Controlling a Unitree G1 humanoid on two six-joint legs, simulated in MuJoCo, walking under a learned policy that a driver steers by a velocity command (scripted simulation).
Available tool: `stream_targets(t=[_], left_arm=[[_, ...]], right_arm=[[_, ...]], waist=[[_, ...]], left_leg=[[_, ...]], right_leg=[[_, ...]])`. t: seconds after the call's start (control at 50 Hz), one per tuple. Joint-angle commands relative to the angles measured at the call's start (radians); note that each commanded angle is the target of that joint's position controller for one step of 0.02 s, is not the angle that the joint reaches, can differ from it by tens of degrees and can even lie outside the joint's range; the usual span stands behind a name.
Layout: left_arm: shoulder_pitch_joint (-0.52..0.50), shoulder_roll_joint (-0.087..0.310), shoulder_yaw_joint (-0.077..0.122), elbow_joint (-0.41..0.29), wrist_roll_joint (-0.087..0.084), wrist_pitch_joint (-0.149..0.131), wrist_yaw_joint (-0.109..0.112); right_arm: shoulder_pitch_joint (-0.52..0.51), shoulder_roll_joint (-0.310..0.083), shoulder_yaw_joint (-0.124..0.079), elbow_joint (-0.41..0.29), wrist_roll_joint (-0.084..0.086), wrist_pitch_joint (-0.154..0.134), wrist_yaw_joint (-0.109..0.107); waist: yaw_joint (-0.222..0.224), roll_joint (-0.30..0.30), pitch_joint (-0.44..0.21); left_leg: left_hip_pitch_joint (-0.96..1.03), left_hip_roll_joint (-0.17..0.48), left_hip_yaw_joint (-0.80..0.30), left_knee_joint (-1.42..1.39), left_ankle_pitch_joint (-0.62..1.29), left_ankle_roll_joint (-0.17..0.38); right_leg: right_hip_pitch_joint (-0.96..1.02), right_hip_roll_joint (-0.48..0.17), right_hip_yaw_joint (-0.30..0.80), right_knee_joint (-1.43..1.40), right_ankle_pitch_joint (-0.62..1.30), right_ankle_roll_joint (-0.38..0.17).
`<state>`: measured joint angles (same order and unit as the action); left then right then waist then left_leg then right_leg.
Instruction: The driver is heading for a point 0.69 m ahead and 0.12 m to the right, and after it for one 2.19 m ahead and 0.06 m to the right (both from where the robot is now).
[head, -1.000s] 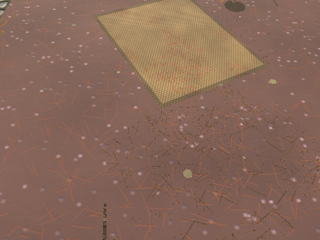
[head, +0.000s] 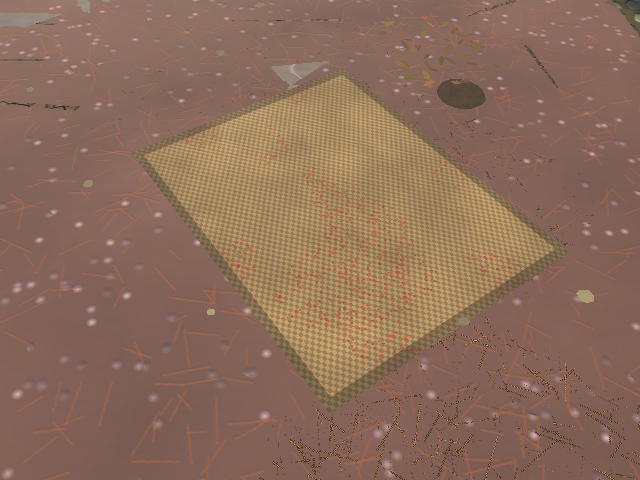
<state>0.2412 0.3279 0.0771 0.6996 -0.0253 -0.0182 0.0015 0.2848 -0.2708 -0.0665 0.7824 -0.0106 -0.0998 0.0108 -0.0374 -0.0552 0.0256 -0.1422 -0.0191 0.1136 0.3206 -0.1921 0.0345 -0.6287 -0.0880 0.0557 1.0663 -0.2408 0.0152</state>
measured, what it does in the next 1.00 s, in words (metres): walks ahead, turning right: right foot, then left foot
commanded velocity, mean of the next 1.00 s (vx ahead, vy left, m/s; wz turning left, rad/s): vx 0.47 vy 0.00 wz -0.31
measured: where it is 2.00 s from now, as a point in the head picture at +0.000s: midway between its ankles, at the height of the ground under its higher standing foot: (372, 408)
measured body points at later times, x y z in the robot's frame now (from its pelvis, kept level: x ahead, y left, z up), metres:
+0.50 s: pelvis +0.26 -0.08 +0.00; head +0.29 -0.10 +0.45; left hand +0.43 +0.16 -0.10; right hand +0.35 -0.39 -0.10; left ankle +0.37 +0.08 -0.67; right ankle +0.26 -0.15 -0.75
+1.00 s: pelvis +0.53 -0.09 +0.00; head +0.58 -0.09 +0.45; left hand +0.77 +0.11 -0.10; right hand +0.53 -0.38 -0.11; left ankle +0.58 -0.03 -0.75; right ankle +0.51 -0.25 -0.68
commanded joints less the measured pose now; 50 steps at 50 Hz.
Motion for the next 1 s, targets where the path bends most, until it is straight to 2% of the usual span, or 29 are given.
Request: stream_targets(t=[0.02, 0.1, 0.18, 0.22, 0.24, 0.26, 0.28, 0.3, 0.32, 0.34, 0.36, 0.38, 0.4, 0.42, 0.48, 0.58, 0.64, 0.7, 0.74, 0.76, 0.78, 0.8, 0.82, 0.84, 0.86, 0.88, 0.9, 0.94, 1.0], left_arm=[[-0.003, 0.01, -0.003, -0.075, 0.004, -0.007, -0.012], [-0.138, -0.005, -0.016, -0.117, 0.004, -0.018, -0.039], [-0.229, 0.01, -0.013, -0.171, 0.001, -0.016, -0.059], [-0.203, 0.039, 0.002, -0.183, 0.005, -0.01, -0.063], [-0.135, 0.067, 0.018, -0.173, 0.007, -0.006, -0.061], [0.009, 0.109, 0.045, -0.137, 0.005, -0.001, -0.053], [0.188, 0.179, 0.08, -0.092, 0.001, 0.009, -0.035], [0.164, 0.301, 0.096, -0.096, -0.01, 0.004, -0.025], [0.193, 0.23, 0.071, -0.134, -0.001, -0.016, -0.03], [0.165, 0.17, 0.051, -0.118, 0.009, -0.032, -0.036], [0.115, 0.148, 0.044, -0.115, 0.007, -0.04, -0.035], [0.046, 0.12, 0.035, -0.123, 0.008, -0.041, -0.033], [0.003, 0.096, 0.025, -0.138, 0.021, -0.042, -0.028], [-0.016, 0.095, 0.024, -0.144, 0.026, -0.043, -0.025], [0.0, 0.118, 0.03, -0.12, 0.017, -0.049, -0.008], [0.067, 0.131, 0.033, -0.076, 0.008, -0.039, 0.013], [0.121, 0.123, 0.028, -0.037, 0.004, -0.04, 0.01], [0.136, 0.127, 0.029, -0.011, 0.011, -0.037, 0.008], [0.119, 0.126, 0.028, -0.004, 0.011, -0.03, 0.007], [0.119, 0.105, 0.02, -0.004, 0.017, -0.027, 0.008], [0.147, 0.072, 0.002, -0.022, 0.035, -0.027, 0.014], [0.249, 0.019, -0.014, -0.034, 0.021, -0.041, 0.012], [0.197, 0.077, -0.009, -0.04, 0.02, -0.053, 0.011], [0.083, 0.123, 0.004, -0.058, 0.008, -0.061, 0.009], [0.019, 0.113, 0.0, -0.071, 0.019, -0.067, 0.01], [-0.012, 0.104, 0.002, -0.085, 0.038, -0.072, 0.011], [-0.009, 0.096, 0.004, -0.089, 0.051, -0.07, 0.012], [0.015, 0.06, -0.003, -0.082, 0.048, -0.056, 0.018], [-0.009, 0.042, -0.01, -0.081, 0.042, -0.032, 0.032]], right_arm=[[-0.07, -0.141, -0.035, -0.056, 0.002, -0.021, -0.007], [-0.031, -0.181, -0.044, -0.028, 0.011, -0.006, -0.014], [0.018, -0.215, -0.056, 0.002, 0.032, 0.019, -0.014], [0.014, -0.245, -0.064, 0.003, 0.04, 0.033, -0.019], [0.01, -0.259, -0.068, 0.001, 0.045, 0.04, -0.023], [-0.003, -0.254, -0.065, -0.004, 0.05, 0.046, -0.026], [0.009, -0.219, -0.049, -0.018, 0.033, 0.042, -0.031], [0.093, -0.071, -0.001, -0.081, -0.013, 0.022, -0.018], [0.015, -0.132, -0.003, -0.09, 0.013, -0.015, -0.005], [-0.089, -0.188, -0.019, -0.123, 0.052, -0.033, 0.003], [-0.103, -0.174, -0.011, -0.128, 0.047, -0.043, 0.0], [-0.099, -0.172, -0.013, -0.116, 0.02, -0.045, -0.008], [-0.079, -0.18, -0.02, -0.108, 0.008, -0.036, -0.009], [-0.067, -0.178, -0.021, -0.106, 0.003, -0.024, -0.008], [-0.091, -0.133, -0.009, -0.11, -0.008, 0.0, -0.01], [-0.271, -0.083, 0.017, -0.145, 0.003, -0.005, 0.006], [-0.314, -0.103, 0.013, -0.156, 0.016, -0.016, 0.021], [-0.307, -0.131, 0.003, -0.163, 0.019, -0.019, 0.029], [-0.236, -0.149, -0.008, -0.148, 0.019, -0.02, 0.026], [-0.127, -0.179, -0.026, -0.117, 0.015, -0.021, 0.022], [0.019, -0.234, -0.039, -0.099, 0.006, -0.023, 0.023], [0.105, -0.307, -0.062, -0.069, 0.009, -0.012, 0.031], [0.099, -0.226, -0.039, -0.072, 0.037, -0.009, 0.041], [0.026, -0.178, -0.024, -0.091, 0.032, -0.005, 0.038], [-0.02, -0.165, -0.018, -0.108, 0.018, 0.002, 0.033], [-0.049, -0.157, -0.015, -0.113, 0.015, 0.008, 0.029], [-0.057, -0.145, -0.01, -0.115, 0.01, 0.01, 0.022], [-0.059, -0.157, -0.013, -0.106, 0.009, 0.016, 0.014], [-0.039, -0.212, -0.035, -0.092, 0.021, 0.038, -0.006]], waist=[[0.025, 0.117, 0.013], [-0.026, 0.093, 0.047], [-0.041, 0.098, 0.071], [-0.005, 0.129, 0.027], [0.041, 0.142, -0.025], [0.127, 0.128, -0.103], [0.206, 0.064, -0.195], [0.087, -0.223, -0.259], [0.152, -0.117, -0.412], [0.168, -0.057, -0.269], [0.125, 0.0, -0.175], [0.081, 0.039, -0.118], [0.044, 0.022, -0.098], [0.025, 0.01, -0.09], [0.019, 0.025, -0.057], [0.093, -0.018, -0.018], [0.117, -0.031, -0.008], [0.111, -0.059, 0.009], [0.066, -0.066, -0.008], [0.017, -0.037, -0.086], [-0.027, 0.067, -0.24], [-0.001, 0.347, -0.333], [-0.02, 0.299, -0.285], [-0.027, 0.194, -0.146], [-0.017, 0.106, -0.096], [0.003, 0.072, -0.06], [0.026, 0.084, -0.077], [0.053, 0.131, -0.1], [0.053, 0.137, -0.129]], left_leg=[[0.042, 0.28, -0.142, -0.187, 0.222, 0.161], [0.08, 0.275, -0.032, -0.185, 0.249, 0.137], [0.198, 0.308, 0.02, -0.13, 0.341, 0.11], [0.236, 0.308, 0.057, -0.012, 0.646, 0.088], [0.236, 0.299, 0.077, 0.11, 0.807, 0.076], [0.174, 0.269, 0.109, 0.302, 0.853, 0.049], [-0.047, 0.232, 0.111, 0.582, 0.635, 0.007], [-0.519, 0.038, 0.061, 0.946, -0.316, -0.06], [-0.624, 0.0, -0.191, 1.074, -0.417, -0.053], [-0.705, 0.046, -0.208, 1.062, -0.316, -0.034], [-0.678, 0.086, -0.202, 0.977, -0.228, -0.022], [-0.617, 0.116, -0.201, 0.889, -0.178, -0.029], [-0.542, 0.137, -0.209, 0.84, -0.141, -0.036], [-0.498, 0.137, -0.206, 0.81, -0.123, -0.048], [-0.466, 0.12, -0.175, 0.677, -0.053, -0.094], [-0.371, 0.057, -0.157, 0.31, 0.277, -0.112], [-0.356, 0.056, -0.17, 0.232, 0.313, -0.087], [-0.379, 0.062, -0.162, 0.198, 0.199, -0.032], [-0.292, 0.034, -0.117, 0.159, 0.122, 0.017], [-0.142, 0.025, -0.114, 0.151, 0.146, 0.054], [0.126, 0.164, -0.297, 0.187, 0.218, 0.133], [0.43, 0.344, -0.75, 0.068, -0.008, 0.295], [0.442, 0.361, -0.915, -0.038, -0.147, 0.292], [0.326, 0.336, -0.782, -0.031, -0.037, 0.251], [0.221, 0.297, -0.661, -0.015, 0.177, 0.232], [0.137, 0.27, -0.572, -0.001, 0.416, 0.23], [0.095, 0.233, -0.502, 0.005, 0.583, 0.219], [0.053, 0.196, -0.433, 0.01, 0.748, 0.218], [0.01, 0.183, -0.404, 0.015, 0.781, 0.222]], right_leg=[[-0.071, -0.044, 0.041, -0.116, 0.139, 0.005], [-0.033, -0.023, -0.029, -0.317, 0.262, -0.016], [-0.039, 0.0, -0.079, -0.415, 0.178, -0.06], [0.053, 0.057, -0.133, -0.433, 0.077, -0.099], [0.158, 0.099, -0.161, -0.439, 0.035, -0.124], [0.362, 0.145, -0.176, -0.499, 0.081, -0.159], [0.675, 0.103, -0.06, -0.518, 0.114, -0.206], [0.998, -0.168, 0.498, -0.589, -0.027, -0.381], [1.055, -0.253, 0.786, -0.743, -0.166, -0.44], [0.969, -0.226, 0.645, -0.774, -0.102, -0.384], [0.828, -0.182, 0.522, -0.773, -0.012, -0.351], [0.695, -0.144, 0.431, -0.777, 0.1, -0.325], [0.6, -0.115, 0.371, -0.797, 0.197, -0.315], [0.542, -0.104, 0.353, -0.817, 0.245, -0.318], [0.426, -0.07, 0.263, -0.842, 0.343, -0.321], [0.363, -0.002, 0.181, -0.834, 0.192, -0.243], [0.433, -0.049, 0.219, -0.803, 0.134, -0.232], [0.549, -0.114, 0.251, -0.755, 0.193, -0.216], [0.595, -0.106, 0.221, -0.67, 0.399, -0.189], [0.592, -0.054, 0.165, -0.519, 0.544, -0.165], [0.458, 0.009, 0.105, -0.248, 0.412, -0.126], [0.086, 0.165, 0.01, 0.095, -0.103, -0.032], [-0.066, 0.149, 0.081, 0.188, -0.311, -0.024], [-0.11, 0.106, 0.085, 0.213, -0.246, -0.023], [-0.083, 0.083, 0.06, 0.195, -0.199, -0.016], [-0.059, 0.058, 0.046, 0.138, -0.171, -0.003], [0.002, 0.039, 0.046, 0.08, -0.152, 0.006], [0.055, 0.05, 0.029, -0.014, -0.146, 0.035], [0.083, 0.085, 0.012, -0.144, -0.083, 0.068]])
